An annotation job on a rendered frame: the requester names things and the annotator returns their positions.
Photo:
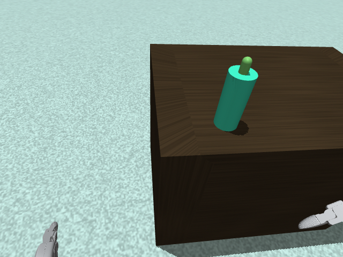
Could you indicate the left robot hand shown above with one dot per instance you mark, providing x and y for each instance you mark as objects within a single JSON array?
[{"x": 49, "y": 247}]

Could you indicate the right robot hand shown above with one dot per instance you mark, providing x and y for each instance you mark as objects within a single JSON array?
[{"x": 332, "y": 215}]

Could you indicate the bottle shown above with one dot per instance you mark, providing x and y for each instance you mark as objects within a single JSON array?
[{"x": 236, "y": 91}]

